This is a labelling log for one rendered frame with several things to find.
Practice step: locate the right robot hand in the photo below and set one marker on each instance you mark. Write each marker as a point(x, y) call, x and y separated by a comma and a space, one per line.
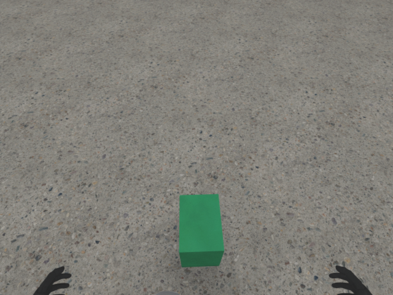
point(354, 284)

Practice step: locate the carton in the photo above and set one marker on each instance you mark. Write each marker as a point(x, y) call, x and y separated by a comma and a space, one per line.
point(200, 230)

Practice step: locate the left robot hand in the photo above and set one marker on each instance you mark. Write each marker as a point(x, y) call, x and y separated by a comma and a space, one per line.
point(47, 286)

